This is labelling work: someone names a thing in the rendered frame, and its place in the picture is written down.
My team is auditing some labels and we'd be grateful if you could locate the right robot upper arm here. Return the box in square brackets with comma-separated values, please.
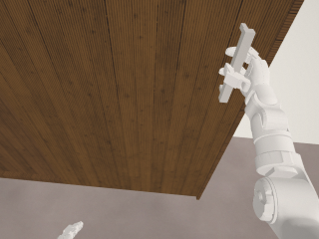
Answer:
[252, 176, 319, 239]

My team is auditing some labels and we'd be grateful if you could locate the handle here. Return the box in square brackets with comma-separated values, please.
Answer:
[218, 23, 256, 103]

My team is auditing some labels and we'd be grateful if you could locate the robot right hand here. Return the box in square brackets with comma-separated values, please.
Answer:
[219, 46, 270, 97]

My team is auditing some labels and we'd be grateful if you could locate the wardrobe door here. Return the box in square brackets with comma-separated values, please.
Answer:
[0, 91, 59, 176]
[0, 0, 294, 197]

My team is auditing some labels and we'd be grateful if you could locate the robot left hand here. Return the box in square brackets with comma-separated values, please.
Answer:
[57, 221, 84, 239]

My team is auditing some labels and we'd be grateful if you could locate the robot right forearm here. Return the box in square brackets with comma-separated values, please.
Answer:
[244, 84, 319, 204]

